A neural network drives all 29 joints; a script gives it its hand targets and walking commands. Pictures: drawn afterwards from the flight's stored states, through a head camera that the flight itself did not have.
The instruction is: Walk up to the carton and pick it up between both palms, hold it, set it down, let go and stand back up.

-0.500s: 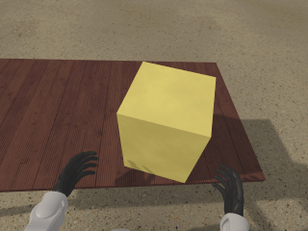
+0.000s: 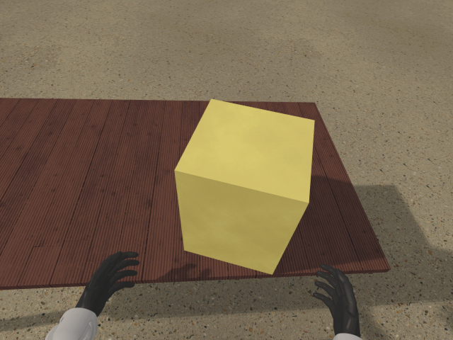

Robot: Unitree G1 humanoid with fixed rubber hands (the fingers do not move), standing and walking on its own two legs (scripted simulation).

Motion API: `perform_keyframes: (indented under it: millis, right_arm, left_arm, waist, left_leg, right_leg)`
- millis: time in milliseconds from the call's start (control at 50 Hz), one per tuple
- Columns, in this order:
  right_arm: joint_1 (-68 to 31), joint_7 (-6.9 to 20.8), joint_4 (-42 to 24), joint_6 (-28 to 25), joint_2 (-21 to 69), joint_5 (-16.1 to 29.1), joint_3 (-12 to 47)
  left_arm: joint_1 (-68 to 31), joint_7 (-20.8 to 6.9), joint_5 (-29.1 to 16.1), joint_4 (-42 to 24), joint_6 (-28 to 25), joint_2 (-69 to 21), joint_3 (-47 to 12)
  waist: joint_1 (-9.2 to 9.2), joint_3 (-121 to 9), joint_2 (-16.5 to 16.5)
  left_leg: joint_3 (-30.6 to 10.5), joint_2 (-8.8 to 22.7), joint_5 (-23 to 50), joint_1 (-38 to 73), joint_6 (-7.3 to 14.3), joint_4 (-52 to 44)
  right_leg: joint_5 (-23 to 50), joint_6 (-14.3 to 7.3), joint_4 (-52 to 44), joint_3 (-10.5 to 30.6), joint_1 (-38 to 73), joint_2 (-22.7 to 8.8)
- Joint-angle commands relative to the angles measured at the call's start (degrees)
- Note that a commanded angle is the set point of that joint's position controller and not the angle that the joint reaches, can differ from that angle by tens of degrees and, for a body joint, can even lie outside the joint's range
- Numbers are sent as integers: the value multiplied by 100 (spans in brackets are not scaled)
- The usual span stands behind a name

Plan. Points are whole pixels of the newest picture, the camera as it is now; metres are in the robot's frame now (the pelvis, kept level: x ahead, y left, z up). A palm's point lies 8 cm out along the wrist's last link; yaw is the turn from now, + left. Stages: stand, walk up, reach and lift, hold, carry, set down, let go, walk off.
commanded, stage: set down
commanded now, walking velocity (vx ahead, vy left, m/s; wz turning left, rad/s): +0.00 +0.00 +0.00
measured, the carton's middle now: (243, 191) +0.40 +0.00 +0.00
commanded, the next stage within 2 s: let go in 0.94 s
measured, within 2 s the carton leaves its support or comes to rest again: neither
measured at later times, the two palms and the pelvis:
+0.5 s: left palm (110, 313) +0.16 +0.22 -0.06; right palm (362, 331) +0.16 -0.22 -0.06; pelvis +0.00 -0.02 +0.00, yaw +0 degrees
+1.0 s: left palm (118, 308) +0.17 +0.21 -0.06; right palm (375, 324) +0.18 -0.26 -0.08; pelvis +0.02 -0.04 +0.00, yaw +1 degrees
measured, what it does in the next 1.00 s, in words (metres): stands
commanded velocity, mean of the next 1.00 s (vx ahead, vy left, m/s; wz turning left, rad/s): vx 0.00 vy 0.00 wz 0.00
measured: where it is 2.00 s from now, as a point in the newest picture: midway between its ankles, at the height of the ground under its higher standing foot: outside the picture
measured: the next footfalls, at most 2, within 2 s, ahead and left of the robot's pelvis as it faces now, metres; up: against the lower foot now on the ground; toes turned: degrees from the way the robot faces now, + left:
none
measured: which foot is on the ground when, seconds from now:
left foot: down 0.00-1.00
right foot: down 0.00-1.00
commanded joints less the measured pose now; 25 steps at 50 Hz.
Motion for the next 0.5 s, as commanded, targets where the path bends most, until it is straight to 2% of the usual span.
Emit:
perform_keyframes:
  millis: [0,20,40,60,80,100,120,160,180,200,220,240,260,280,300,320,340,360,400,420,440,460,480]
  right_arm:
    - [-456,93,-1107,-95,-443,-13,-232]
    - [-486,167,-707,-31,-568,-61,-250]
    - [-483,172,-945,-59,-532,-24,-266]
    - [-498,238,-534,17,-646,-71,-286]
    - [-638,309,-403,79,-749,-88,-343]
    - [-570,279,-889,29,-602,-23,-281]
    - [-680,342,-314,105,-768,-156,-344]
    - [-695,391,-564,104,-761,-84,-286]
    - [-725,410,-228,170,-812,-156,-278]
    - [-696,388,-503,142,-750,-91,-232]
    - [-706,389,-194,210,-798,-155,-264]
    - [-790,418,-226,227,-845,-153,-262]
    - [-705,388,-556,174,-697,-100,-206]
    - [-803,455,27,258,-893,-212,-248]
    - [-963,512,-64,259,-928,-221,-293]
    - [-857,506,-371,227,-830,-185,-274]
    - [-1033,609,431,389,-1107,-338,-392]
    - [-1001,548,-413,297,-848,-224,-329]
    - [-1055,582,145,400,-1001,-356,-423]
    - [-955,520,-462,272,-775,-268,-309]
    - [-968,567,351,386,-1010,-399,-354]
    - [-881,496,-374,265,-789,-255,-225]
    - [-821,512,179,288,-917,-304,-214]
  left_arm:
    - [-609,94,6,-1009,-216,660,316]
    - [-520,155,112,-726,-167,453,234]
    - [-580,151,84,-819,-222,567,310]
    - [-492,183,197,-527,-146,422,274]
    - [-589,213,280,-431,-70,367,294]
    - [-630,197,137,-658,-183,536,360]
    - [-586,231,267,-203,-68,331,249]
    - [-657,251,268,-404,-57,406,336]
    - [-642,255,346,-171,29,370,348]
    - [-660,250,311,-404,12,491,433]
    - [-680,239,393,-187,129,432,436]
    - [-760,251,433,-240,184,429,509]
    - [-802,235,302,-461,118,522,510]
    - [-780,279,467,-64,275,315,419]
    - [-920,312,503,-127,332,330,474]
    - [-878,311,395,-312,291,388,469]
    - [-882,372,614,213,547,170,362]
    - [-1017,344,423,-335,429,447,509]
    - [-985,386,537,12,593,345,453]
    - [-1042,355,341,-401,416,509,499]
    - [-884,375,550,186,615,277,413]
    - [-948,315,400,-284,460,533,590]
    - [-815,310,556,39,516,334,529]
  waist:
    - [-135,-547,687]
    - [-110,-335,823]
    - [-116,-475,732]
    - [-136,-322,802]
    - [-127,-299,839]
    - [-93,-507,562]
    - [-133,-300,700]
    - [-49,-507,531]
    - [-74,-347,517]
    - [-41,-504,449]
    - [-99,-347,534]
    - [-40,-461,540]
    - [-37,-575,416]
    - [-81,-395,648]
    - [-33,-519,642]
    - [-71,-609,429]
    - [-112,-265,698]
    - [-93,-660,318]
    - [-152,-447,476]
    - [-122,-796,191]
    - [-179,-488,410]
    - [-105,-907,105]
    - [-152,-715,307]
  left_leg:
    - [-496,337,356,1025,-314,-583]
    - [-520,367,510,1056,-396,-618]
    - [-498,349,497,1039,-350,-607]
    - [-500,335,647,1162,-408,-603]
    - [-527,383,542,1188,-383,-665]
    - [-440,319,431,1010,-294,-645]
    - [-428,315,537,1131,-370,-646]
    - [-394,273,728,1173,-324,-595]
    - [-355,251,778,1253,-335,-591]
    - [-349,217,933,1308,-320,-547]
    - [-329,198,925,1399,-340,-531]
    - [-316,199,895,1420,-328,-539]
    - [-261,161,854,1377,-296,-500]
    - [-304,177,906,1457,-378,-510]
    - [-291,199,830,1480,-358,-537]
    - [-258,179,739,1421,-306,-531]
    - [-328,223,622,1484,-379,-616]
    - [-224,177,414,1361,-231,-586]
    - [-207,165,422,1422,-261,-594]
    - [-127,106,552,1345,-205,-497]
    - [-204,110,719,1516,-304,-481]
    - [-120,39,990,1516,-231,-363]
    - [-182,30,1162,1653,-312,-349]
  right_leg:
    - [661,-143,-622,-47,-1185,-147]
    - [584,-207,-606,-112,-1343,-81]
    - [705,-166,-610,-79,-1188,-101]
    - [613,-219,-651,-102,-1364,-75]
    - [503,-233,-667,-144,-1387,-32]
    - [712,-159,-650,-45,-1133,-120]
    - [552,-232,-674,-102,-1471,-76]
    - [701,-182,-694,-65,-1334,-114]
    - [624,-203,-742,-74,-1492,-92]
    - [790,-164,-772,-32,-1412,-152]
    - [744,-182,-818,-45,-1577,-156]
    - [660,-164,-809,-67,-1598,-140]
    - [807,-130,-817,1,-1553,-225]
    - [698,-173,-824,-63,-1816,-184]
    - [534,-168,-826,-97,-1796,-165]
    - [650,-128,-807,-59,-1663,-207]
    - [314,-203,-850,-158,-2003,-132]
    - [506,-98,-835,-69,-1639,-235]
    - [393,-139,-855,-117,-1900,-195]
    - [710,-53,-816,-26,-1680,-280]
    - [760,-92,-841,-94,-1999,-220]
    - [1173,4,-841,-21,-1667,-294]
    - [1439,-4,-819,-58,-1848,-271]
